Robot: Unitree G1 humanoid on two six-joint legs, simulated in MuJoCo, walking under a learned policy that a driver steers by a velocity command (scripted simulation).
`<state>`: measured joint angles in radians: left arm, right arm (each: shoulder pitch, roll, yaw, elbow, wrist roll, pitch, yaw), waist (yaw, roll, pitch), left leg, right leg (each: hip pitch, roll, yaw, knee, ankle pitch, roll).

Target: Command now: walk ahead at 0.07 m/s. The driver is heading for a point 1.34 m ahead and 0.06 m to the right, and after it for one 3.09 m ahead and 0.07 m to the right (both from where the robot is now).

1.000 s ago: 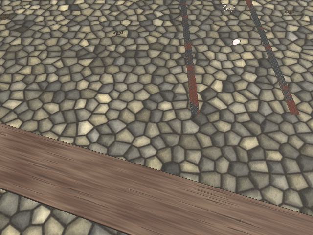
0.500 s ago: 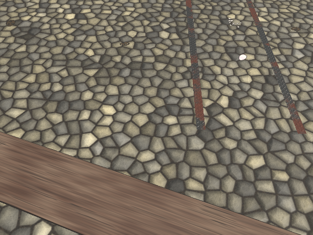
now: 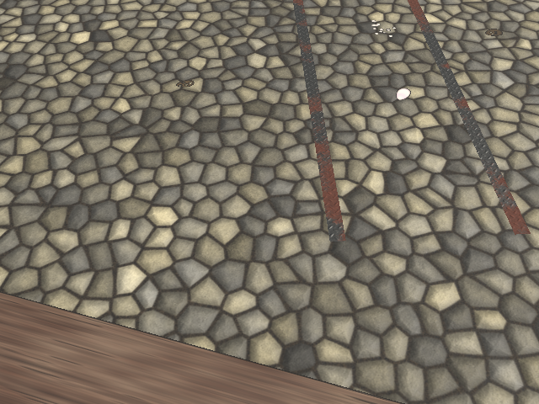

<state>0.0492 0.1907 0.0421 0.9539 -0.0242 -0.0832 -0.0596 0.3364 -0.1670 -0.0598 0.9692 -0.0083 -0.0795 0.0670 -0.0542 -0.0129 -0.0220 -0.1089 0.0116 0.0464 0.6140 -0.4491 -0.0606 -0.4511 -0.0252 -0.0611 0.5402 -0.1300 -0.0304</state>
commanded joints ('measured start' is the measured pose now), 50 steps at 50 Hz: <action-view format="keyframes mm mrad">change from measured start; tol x8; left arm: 1 -66 120 24 -38 -16 2 -15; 46 -46 182 51 88 32 -1 27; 50 -245 44 24 -26 85 13 56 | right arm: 1 165 -23 -6 -17 2 21 -3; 8 -26 -103 -27 -67 18 -18 9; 45 67 -165 -28 5 5 -11 16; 47 195 -241 -62 53 -54 -4 -9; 50 206 -123 -19 77 -74 -20 -62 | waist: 1 -57 -52 -46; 45 62 40 26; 50 -58 176 284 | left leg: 1 -108 60 -10 -105 -6 -35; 5 -234 43 3 -175 -23 88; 10 -156 63 10 -97 430 66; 12 -148 68 10 -85 463 64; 45 -196 80 -18 -194 263 109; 46 -187 118 -68 -271 13 169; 48 -22 337 -339 -463 -381 349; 50 222 455 -434 -533 -152 372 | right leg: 1 202 -167 224 -82 353 -97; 4 210 -91 163 -102 -113 -57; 9 311 -27 71 44 364 -55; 11 315 -25 64 71 442 -63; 21 263 -8 43 57 230 -26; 45 300 -6 42 -2 173 -6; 47 91 56 6 49 -343 -11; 49 -302 -1 57 117 -255 -13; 50 -372 -16 116 172 -220 -31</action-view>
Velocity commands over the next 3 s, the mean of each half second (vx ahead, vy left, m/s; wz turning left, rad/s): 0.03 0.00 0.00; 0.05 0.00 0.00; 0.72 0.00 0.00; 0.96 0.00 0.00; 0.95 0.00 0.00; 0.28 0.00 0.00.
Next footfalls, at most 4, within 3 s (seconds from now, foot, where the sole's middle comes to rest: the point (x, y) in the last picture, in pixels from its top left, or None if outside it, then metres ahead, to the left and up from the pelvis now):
1.20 right None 0.23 -0.14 -0.76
1.66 left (241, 371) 0.59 0.07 -0.76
2.14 right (308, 270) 0.97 -0.14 -0.89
2.50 left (249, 174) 1.41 0.04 -0.89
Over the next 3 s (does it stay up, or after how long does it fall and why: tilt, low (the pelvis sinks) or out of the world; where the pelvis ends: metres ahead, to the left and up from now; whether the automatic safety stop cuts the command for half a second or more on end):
stays up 1.45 -0.06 -0.12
